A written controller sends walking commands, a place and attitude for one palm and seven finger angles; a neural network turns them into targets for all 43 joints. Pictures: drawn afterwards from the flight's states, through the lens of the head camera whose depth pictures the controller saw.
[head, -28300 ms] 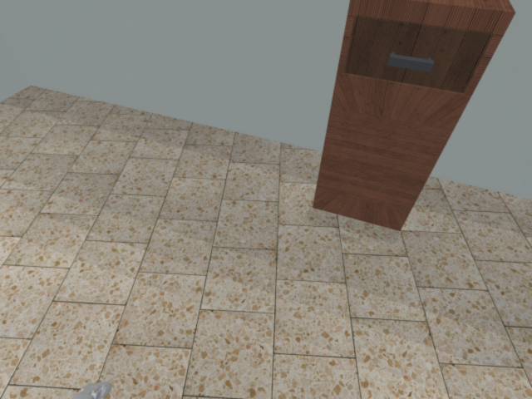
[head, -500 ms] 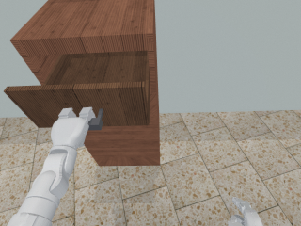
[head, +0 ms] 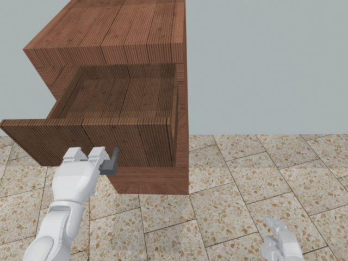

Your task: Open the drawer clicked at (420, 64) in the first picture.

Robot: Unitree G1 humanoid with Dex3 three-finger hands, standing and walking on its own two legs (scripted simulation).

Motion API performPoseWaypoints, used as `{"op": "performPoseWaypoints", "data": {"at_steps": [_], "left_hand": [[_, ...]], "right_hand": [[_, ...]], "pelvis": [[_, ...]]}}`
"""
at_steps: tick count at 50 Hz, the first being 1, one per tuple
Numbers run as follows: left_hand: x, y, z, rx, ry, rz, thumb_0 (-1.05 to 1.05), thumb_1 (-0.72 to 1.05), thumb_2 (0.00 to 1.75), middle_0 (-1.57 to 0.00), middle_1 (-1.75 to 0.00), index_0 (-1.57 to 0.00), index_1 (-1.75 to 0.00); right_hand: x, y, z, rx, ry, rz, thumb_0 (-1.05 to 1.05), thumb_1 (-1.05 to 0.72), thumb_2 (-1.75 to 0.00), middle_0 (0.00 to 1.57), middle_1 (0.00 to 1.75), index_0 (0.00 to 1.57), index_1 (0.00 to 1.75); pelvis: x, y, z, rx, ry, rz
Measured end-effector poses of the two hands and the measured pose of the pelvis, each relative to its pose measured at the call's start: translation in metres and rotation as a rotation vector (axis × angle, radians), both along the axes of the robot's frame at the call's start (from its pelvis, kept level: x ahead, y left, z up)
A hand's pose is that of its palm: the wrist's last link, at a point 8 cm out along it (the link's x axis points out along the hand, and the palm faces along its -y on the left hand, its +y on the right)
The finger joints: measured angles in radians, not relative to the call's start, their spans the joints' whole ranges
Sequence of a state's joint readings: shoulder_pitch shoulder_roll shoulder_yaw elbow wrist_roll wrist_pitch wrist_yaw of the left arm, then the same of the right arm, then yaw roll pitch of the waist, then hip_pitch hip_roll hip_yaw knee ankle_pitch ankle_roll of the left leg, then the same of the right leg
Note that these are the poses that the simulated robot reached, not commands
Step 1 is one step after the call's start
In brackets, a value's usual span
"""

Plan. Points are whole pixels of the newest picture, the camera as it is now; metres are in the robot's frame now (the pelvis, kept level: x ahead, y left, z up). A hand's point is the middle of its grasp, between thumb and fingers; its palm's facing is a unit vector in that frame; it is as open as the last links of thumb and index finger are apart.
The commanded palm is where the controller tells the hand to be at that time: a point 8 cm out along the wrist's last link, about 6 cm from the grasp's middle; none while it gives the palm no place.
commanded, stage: pull the drawer open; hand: left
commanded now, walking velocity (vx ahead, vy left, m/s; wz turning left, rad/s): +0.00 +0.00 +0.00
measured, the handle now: (91, 159) +0.32 +0.24 +0.05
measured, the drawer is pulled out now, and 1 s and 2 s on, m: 0.23 0.30 0.30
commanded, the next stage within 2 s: open the thumb to release the handle in 0.82 s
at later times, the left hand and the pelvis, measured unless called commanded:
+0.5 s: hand (81, 208) +0.21 +0.23 +0.04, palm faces +0.01 -0.09 -1.00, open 6.3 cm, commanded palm +0.17 +0.24 +0.09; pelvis +0.01 +0.00 +0.00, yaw -1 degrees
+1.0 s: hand (78, 217) +0.19 +0.23 +0.03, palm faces +0.04 -0.07 -1.00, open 6.2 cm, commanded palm +0.16 +0.24 +0.09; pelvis +0.00 +0.00 -0.01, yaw -1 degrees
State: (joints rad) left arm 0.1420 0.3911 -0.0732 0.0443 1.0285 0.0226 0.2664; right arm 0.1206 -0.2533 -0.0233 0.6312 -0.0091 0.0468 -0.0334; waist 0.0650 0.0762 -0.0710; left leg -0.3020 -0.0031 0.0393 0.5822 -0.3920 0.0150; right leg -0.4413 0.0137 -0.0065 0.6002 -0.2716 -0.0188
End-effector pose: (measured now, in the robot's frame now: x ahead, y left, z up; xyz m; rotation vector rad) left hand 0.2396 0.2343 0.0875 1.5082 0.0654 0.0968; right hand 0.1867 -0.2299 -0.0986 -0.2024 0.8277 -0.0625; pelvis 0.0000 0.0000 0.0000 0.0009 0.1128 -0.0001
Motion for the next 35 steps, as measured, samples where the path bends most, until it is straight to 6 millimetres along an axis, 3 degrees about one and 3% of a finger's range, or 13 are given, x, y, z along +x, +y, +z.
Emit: {"op": "performPoseWaypoints", "data": {"at_steps": [13,25,35], "left_hand": [[-0.015,-0.002,0.002,-0.008,0.017,0.016,0.03,0.66,0.80,-0.25,-1.31,-0.35,-1.29],[-0.051,-0.003,0.002,-0.032,0.013,0.005,0.03,0.67,0.78,-0.25,-1.31,-0.35,-1.27],[-0.073,-0.004,0.002,-0.028,0.005,0.010,0.03,0.66,0.79,-0.26,-1.31,-0.36,-1.28]], "right_hand": [[0.015,0.016,0.010,0.045,-0.061,0.026,0.01,-0.90,-0.90,0.20,0.30,0.21,0.30],[0.012,0.005,0.009,0.014,-0.038,0.026,0.02,-0.90,-0.90,0.20,0.30,0.21,0.30],[0.017,0.013,0.005,0.037,-0.053,0.047,0.02,-0.90,-0.90,0.20,0.30,0.20,0.30]], "pelvis": [[0.001,-0.002,0.001,0.001,-0.017,-0.012],[0.005,0.000,-0.001,-0.004,-0.011,-0.022],[0.002,0.000,-0.005,-0.002,-0.005,-0.021]]}}
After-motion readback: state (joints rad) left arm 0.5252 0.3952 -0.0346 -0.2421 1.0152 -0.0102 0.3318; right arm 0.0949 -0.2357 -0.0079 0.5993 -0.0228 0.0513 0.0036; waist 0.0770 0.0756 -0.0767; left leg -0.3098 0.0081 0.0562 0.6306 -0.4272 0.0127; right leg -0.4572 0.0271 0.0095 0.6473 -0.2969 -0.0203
